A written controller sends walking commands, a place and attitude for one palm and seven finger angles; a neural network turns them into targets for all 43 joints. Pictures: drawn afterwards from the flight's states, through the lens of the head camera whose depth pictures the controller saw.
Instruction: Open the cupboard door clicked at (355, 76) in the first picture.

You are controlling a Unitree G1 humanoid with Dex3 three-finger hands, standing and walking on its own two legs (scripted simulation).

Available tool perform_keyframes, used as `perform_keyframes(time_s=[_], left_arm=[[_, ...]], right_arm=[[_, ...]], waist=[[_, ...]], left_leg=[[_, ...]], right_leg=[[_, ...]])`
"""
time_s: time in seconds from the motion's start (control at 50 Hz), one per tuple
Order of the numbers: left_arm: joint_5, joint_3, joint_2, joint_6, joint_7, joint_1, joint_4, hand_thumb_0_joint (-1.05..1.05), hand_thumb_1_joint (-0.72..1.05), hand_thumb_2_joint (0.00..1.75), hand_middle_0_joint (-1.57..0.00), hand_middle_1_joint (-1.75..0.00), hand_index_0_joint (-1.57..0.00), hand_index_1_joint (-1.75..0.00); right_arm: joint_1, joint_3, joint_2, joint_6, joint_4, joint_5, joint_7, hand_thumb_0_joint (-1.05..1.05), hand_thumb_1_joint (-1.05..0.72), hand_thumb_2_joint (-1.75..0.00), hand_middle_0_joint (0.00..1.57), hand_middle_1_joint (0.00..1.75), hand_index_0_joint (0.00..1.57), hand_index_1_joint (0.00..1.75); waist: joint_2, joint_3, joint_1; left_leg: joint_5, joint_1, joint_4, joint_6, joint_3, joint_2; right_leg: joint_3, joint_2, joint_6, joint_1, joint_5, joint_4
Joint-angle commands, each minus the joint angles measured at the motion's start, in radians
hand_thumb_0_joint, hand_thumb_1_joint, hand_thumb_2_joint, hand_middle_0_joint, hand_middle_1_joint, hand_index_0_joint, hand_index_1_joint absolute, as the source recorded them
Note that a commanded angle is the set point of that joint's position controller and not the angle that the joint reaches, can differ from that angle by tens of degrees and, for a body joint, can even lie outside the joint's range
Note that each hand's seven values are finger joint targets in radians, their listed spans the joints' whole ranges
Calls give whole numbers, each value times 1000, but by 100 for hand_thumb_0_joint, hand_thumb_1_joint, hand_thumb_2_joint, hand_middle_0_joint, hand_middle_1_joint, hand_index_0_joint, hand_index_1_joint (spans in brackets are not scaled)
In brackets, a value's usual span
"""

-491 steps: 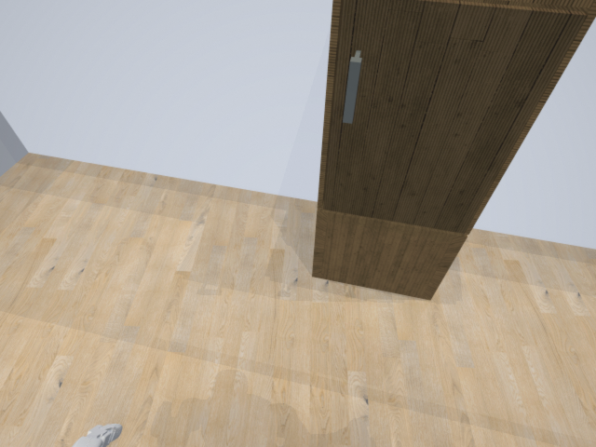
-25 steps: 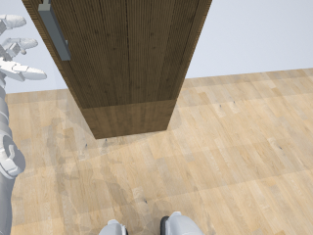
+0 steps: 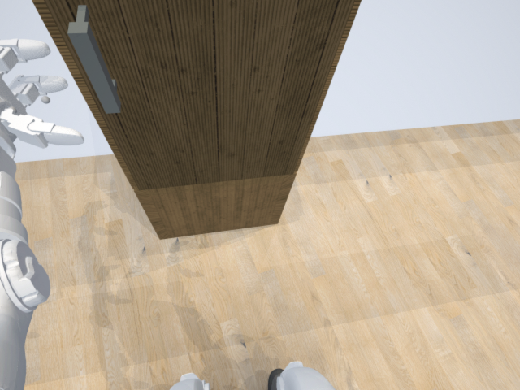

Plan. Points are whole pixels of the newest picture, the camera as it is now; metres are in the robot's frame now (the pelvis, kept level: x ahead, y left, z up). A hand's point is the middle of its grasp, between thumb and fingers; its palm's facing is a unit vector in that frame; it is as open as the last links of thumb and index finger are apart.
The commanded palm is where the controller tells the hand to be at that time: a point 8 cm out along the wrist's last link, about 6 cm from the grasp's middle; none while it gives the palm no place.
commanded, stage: move the hooked fingers beside the handle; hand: left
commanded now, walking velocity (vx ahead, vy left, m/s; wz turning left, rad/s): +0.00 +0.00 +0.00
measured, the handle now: (99, 63) +0.57 +0.20 +0.11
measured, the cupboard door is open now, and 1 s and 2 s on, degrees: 0 0 0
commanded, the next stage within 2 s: slide the fingers in behind the handle in 0.46 s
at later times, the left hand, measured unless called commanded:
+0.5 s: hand (42, 98) +0.50 +0.26 +0.12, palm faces +0.08 -1.00 -0.02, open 14.0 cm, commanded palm +0.48 +0.30 +0.11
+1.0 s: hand (65, 96) +0.51 +0.23 +0.11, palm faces +0.08 -1.00 -0.01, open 14.0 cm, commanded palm +0.49 +0.27 +0.11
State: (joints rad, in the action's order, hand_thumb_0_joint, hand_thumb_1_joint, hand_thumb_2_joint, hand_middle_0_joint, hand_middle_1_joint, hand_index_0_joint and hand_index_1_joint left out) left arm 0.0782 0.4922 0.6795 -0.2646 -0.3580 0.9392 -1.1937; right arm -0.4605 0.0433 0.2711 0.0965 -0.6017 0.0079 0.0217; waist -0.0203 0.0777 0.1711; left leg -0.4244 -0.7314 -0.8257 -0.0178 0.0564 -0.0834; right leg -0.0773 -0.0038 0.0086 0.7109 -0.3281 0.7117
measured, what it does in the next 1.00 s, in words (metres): stands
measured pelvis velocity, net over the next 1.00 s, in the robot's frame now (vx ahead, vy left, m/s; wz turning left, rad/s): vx -0.01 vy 0.00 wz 0.00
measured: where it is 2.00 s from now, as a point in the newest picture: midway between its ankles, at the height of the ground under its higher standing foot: outside the picture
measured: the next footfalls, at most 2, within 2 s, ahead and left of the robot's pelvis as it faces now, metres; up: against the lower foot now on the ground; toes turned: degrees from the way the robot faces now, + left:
none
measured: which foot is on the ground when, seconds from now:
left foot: down 0.00-1.00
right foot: down 0.00-1.00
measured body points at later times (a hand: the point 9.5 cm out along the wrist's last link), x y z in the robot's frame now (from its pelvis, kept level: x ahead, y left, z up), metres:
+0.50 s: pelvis -0.02 -0.01 -0.01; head +0.11 +0.02 +0.43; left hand +0.49 +0.31 +0.12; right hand -0.03 -0.28 -0.11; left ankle -0.03 +0.10 -0.70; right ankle +0.00 -0.13 -0.70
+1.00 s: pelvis -0.01 +0.00 +0.00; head +0.11 +0.02 +0.43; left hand +0.50 +0.29 +0.12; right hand -0.03 -0.26 -0.11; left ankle -0.03 +0.10 -0.70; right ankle +0.00 -0.13 -0.70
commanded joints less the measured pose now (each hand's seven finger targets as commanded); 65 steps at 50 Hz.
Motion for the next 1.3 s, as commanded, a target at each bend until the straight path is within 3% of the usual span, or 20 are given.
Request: perform_keyframes(time_s=[0.0, 0.04, 0.08, 0.14, 0.24, 0.32, 0.34, 0.38, 0.44, 0.52, 0.66, 0.74, 0.78, 0.86, 0.94, 0.96, 1.04, 1.14, 1.2, 1.28], left_arm=[[29, 19, 268, -91, 14, 472, 241, 0, -50, 30, -30, -120, -30, -120], [35, 6, 247, -84, 15, 468, 204, 0, -50, 30, -30, -120, -30, -120], [32, 16, 256, -79, 17, 452, 188, 0, -50, 30, -30, -120, -30, -120], [11, -15, 253, -59, 23, 453, 136, 0, -50, 30, -30, -120, -30, -120], [7, 0, 298, -84, 30, 534, 153, 0, -50, 30, -30, -120, -30, -120], [14, 26, 328, -124, 19, 564, 193, 0, -50, 30, -30, -120, -30, -120], [11, 42, 351, -121, 15, 536, 164, 0, -50, 30, -30, -120, -30, -120], [9, 11, 329, -102, 2, 534, 108, 0, -50, 30, -30, -120, -30, -120], [-4, 0, 348, -59, -12, 533, 47, 0, -50, 30, -30, -120, -30, -120], [5, 36, 383, -81, -19, 529, 132, 0, -50, 30, -30, -120, -30, -120], [38, -15, 257, -84, -10, 530, 145, 0, -50, 30, -30, -120, -30, -120], [20, 7, 289, -61, 25, 509, 151, 0, -50, 30, -30, -120, -30, -120], [5, 2, 276, -74, 49, 523, 184, 0, -50, 30, -30, -120, -30, -120], [6, 42, 298, -108, 79, 494, 219, 0, -50, 30, -30, -120, -30, -120], [4, -34, 203, -99, 75, 524, 181, 0, -50, 30, -30, -120, -30, -120], [5, -6, 231, -102, 78, 520, 193, 0, -50, 30, -30, -120, -30, -120], [12, -39, 180, -82, 78, 506, 150, 0, -50, 30, -30, -120, -30, -120], [12, -50, 146, -103, 103, 555, 217, 0, -50, 30, -30, -120, -30, -120], [15, -62, 111, -102, 121, 543, 175, 0, -50, 30, -30, -120, -30, -120], [-9, -25, 172, -100, 146, 548, 189, 0, -50, 30, -30, -120, -30, -120]], right_arm=[[-168, -77, 192, -18, 27, 1, 14, 0, -90, -90, 20, 30, 20, 30], [-159, -76, 193, -22, 26, -2, 14, 0, -90, -90, 20, 30, 20, 30], [-154, -74, 194, -23, 30, -3, 16, 0, -90, -90, 20, 30, 20, 30], [-141, -65, 193, -22, 36, -6, 17, 0, -90, -90, 20, 30, 20, 30], [-135, -61, 198, -33, 46, -7, 26, 0, -90, -90, 20, 30, 20, 30], [-139, -61, 199, -43, 36, -4, 27, 0, -90, -90, 20, 30, 20, 30], [-141, -60, 201, -43, 35, -5, 27, 0, -90, -90, 20, 30, 20, 30], [-142, -55, 203, -40, 29, -9, 31, 0, -90, -90, 20, 30, 20, 30], [-147, -51, 211, -41, 30, -12, 35, 0, -90, -90, 20, 30, 20, 30], [-167, -55, 211, -43, 36, -4, 37, 0, -90, -90, 20, 30, 20, 30], [-182, -66, 207, -40, 17, 1, 25, 0, -90, -90, 20, 30, 20, 30], [-182, -65, 206, -35, 25, 2, 18, 0, -90, -90, 20, 30, 20, 30], [-178, -66, 198, -39, 30, 6, 14, 0, -90, -90, 20, 30, 20, 30], [-176, -69, 198, -40, 40, 9, 6, 0, -90, -90, 20, 30, 20, 30], [-167, -70, 193, -43, 30, 4, 1, 0, -90, -90, 20, 30, 20, 30], [-170, -72, 196, -43, 28, 6, 4, 0, -90, -90, 20, 30, 20, 30], [-165, -70, 190, -45, 27, 2, 5, 0, -90, -90, 20, 30, 20, 30], [-170, -75, 185, -50, 14, 11, -1, 0, -90, -90, 20, 30, 20, 30], [-166, -75, 182, -51, 10, 10, -5, 0, -90, -90, 20, 30, 20, 30], [-165, -75, 183, -53, 17, 11, -6, 0, -90, -90, 20, 30, 20, 30]], waist=[[-198, 475, 5], [-141, 446, 12], [-152, 458, 4], [-121, 373, 16], [-104, 391, 32], [-173, 504, 20], [-144, 486, 11], [-121, 437, 32], [-138, 369, 39], [-183, 484, 16], [-178, 445, 33], [-149, 430, 18], [-189, 448, 14], [-151, 485, 0], [-158, 423, 26], [-163, 438, 18], [-127, 420, 26], [-165, 476, 25], [-108, 443, 34], [-135, 472, 15]], left_leg=[[640, 426, 38, 1, -96, 27], [576, 377, 45, -5, -90, 34], [591, 373, 45, -7, -85, 37], [510, 301, 55, -12, -79, 42], [426, 266, 53, -15, -78, 48], [477, 334, 34, -9, -83, 48], [461, 309, 37, -10, -85, 47], [417, 266, 42, -15, -83, 48], [331, 204, 52, -19, -79, 51], [437, 283, 40, -13, -83, 47], [454, 338, 47, -8, -100, 36], [434, 290, 53, -10, -92, 40], [471, 321, 48, -7, -91, 39], [499, 321, 40, -8, -89, 40], [453, 319, 47, -3, -91, 38], [485, 336, 41, -5, -94, 37], [467, 307, 44, -4, -88, 40], [544, 376, 30, 4, -105, 34], [516, 337, 28, 0, -100, 37], [499, 307, 30, -4, -88, 48]], right_leg=[[22, -53, -18, -128, 395, -12], [23, -52, -16, -152, 392, -15], [26, -47, -17, -166, 415, -9], [28, -42, -13, -155, 387, -15], [40, -40, -12, -168, 352, -13], [45, -42, -16, -177, 372, 0], [42, -43, -17, -185, 362, -1], [42, -41, -13, -171, 341, -8], [45, -37, -13, -144, 278, -21], [42, -42, -18, -163, 337, -6], [19, -52, -21, -93, 293, -15], [22, -48, -17, -123, 298, -13], [22, -48, -19, -114, 315, -7], [27, -53, -23, -160, 356, 4], [21, -51, -18, -107, 308, -5], [22, -51, -22, -112, 322, 0], [22, -48, -17, -121, 330, -4], [19, -49, -18, -95, 343, 9], [17, -50, -16, -102, 346, 8], [29, -43, -17, -150, 374, 16]])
